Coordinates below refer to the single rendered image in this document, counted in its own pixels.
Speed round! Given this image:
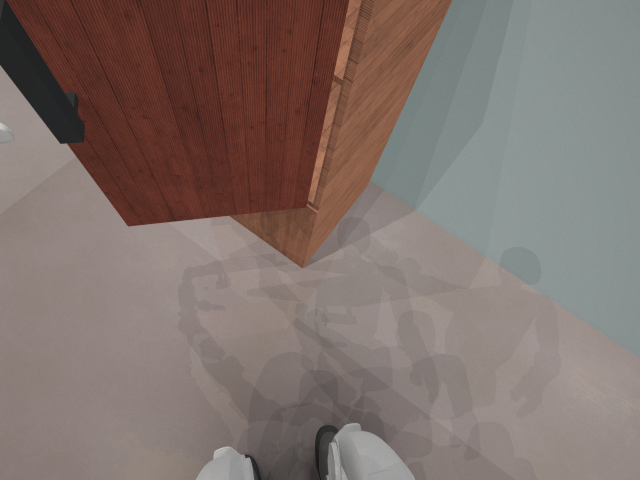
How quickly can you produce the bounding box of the cupboard door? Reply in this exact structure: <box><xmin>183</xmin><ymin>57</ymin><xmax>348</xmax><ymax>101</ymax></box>
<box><xmin>6</xmin><ymin>0</ymin><xmax>349</xmax><ymax>226</ymax></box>

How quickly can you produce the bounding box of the robot left thigh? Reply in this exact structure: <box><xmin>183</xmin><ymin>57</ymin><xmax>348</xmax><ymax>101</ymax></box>
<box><xmin>196</xmin><ymin>454</ymin><xmax>254</xmax><ymax>480</ymax></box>

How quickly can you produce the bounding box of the handle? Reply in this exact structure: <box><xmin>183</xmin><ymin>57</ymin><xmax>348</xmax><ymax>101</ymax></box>
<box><xmin>0</xmin><ymin>0</ymin><xmax>85</xmax><ymax>144</ymax></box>

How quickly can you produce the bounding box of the left robot shin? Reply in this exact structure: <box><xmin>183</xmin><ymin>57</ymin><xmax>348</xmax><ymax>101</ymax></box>
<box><xmin>213</xmin><ymin>447</ymin><xmax>241</xmax><ymax>460</ymax></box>

